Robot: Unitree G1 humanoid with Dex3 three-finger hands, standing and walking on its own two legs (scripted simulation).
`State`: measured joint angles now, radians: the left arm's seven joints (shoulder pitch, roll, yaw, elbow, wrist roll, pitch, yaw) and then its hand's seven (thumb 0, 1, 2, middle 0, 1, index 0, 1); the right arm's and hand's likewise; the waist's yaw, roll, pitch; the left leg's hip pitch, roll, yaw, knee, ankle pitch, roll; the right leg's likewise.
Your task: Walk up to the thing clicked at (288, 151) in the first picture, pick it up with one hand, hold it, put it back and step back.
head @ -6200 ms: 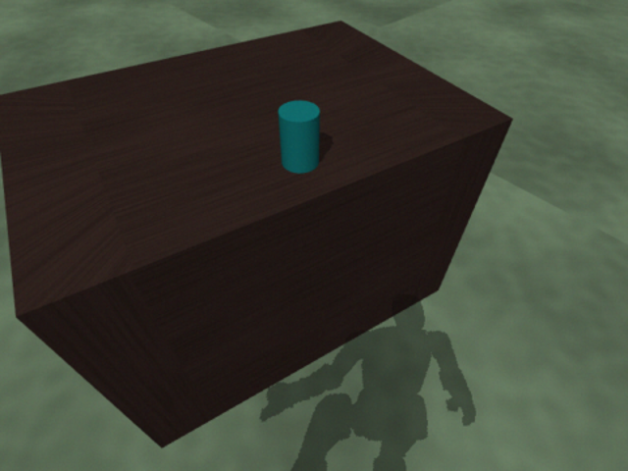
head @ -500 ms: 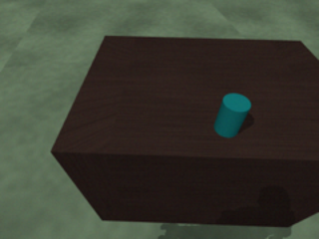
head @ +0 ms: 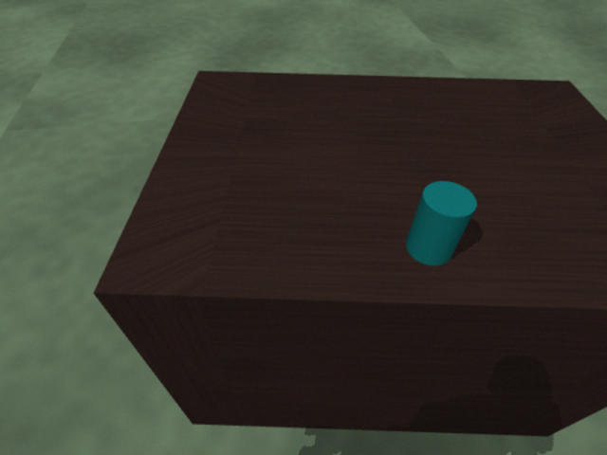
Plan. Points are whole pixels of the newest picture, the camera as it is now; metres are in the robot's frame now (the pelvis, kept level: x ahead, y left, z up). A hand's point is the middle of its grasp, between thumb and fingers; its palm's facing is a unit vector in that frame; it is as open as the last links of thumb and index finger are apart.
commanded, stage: stand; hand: right
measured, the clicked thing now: (438, 224) +0.47 -0.21 +0.03
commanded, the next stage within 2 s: rise first in 0.12 s
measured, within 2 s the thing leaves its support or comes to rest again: neither
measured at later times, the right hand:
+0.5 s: hand (487, 451) +0.17 -0.25 -0.11, palm faces +0.20 +0.93 -0.31, open 11.9 cm
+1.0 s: hand (535, 420) +0.18 -0.26 +0.01, palm faces +0.29 +0.89 -0.35, open 17.5 cm
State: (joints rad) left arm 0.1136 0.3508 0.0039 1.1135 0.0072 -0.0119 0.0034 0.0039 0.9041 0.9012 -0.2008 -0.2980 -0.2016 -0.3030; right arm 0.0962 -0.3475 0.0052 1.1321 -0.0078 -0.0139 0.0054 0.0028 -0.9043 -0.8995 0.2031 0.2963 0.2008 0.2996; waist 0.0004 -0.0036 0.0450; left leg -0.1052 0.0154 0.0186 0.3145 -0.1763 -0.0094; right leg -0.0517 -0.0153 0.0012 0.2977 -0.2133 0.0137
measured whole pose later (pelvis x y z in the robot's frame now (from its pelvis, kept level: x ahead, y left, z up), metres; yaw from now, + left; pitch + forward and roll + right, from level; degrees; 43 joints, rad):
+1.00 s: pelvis +0.00 +0.00 -0.01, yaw -1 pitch -2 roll +0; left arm 0.27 0.22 0.11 0.59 -0.03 -0.07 0.06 -0.01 -0.50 0.04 -0.06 -0.05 -0.06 -0.06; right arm 0.42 -0.29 -0.19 0.07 0.06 -0.10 -0.04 -0.01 0.53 -0.05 0.04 0.05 0.05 0.06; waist -0.03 -0.04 0.01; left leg -0.15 0.02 0.03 0.42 -0.23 -0.01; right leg -0.11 -0.01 0.01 0.41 -0.27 0.01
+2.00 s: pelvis -0.02 +0.00 -0.01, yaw -1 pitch -4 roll +0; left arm 0.25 0.21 0.16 0.65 -0.02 -0.12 0.04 -0.01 -0.55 0.07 -0.06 -0.05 -0.05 -0.06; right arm 0.44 -0.33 -0.32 -0.20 0.05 -0.27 -0.01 -0.02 0.55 -0.05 0.06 0.06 0.06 0.06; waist -0.05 -0.05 0.04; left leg -0.14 0.03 0.04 0.43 -0.22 0.00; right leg -0.10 -0.01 0.03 0.41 -0.25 0.01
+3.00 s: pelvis -0.01 -0.01 -0.01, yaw -1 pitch +1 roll +1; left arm 0.22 0.25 0.02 0.67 -0.03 -0.20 0.19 -0.01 -0.53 0.05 -0.06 -0.05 -0.06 -0.06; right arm -0.29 -0.59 -0.58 0.58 0.30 -0.01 0.49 -0.02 0.56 -0.05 0.04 0.05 0.04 0.05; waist 0.00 -0.01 -0.05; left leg -0.24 0.03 0.03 0.45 -0.23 -0.02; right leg -0.21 -0.01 0.02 0.48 -0.28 0.00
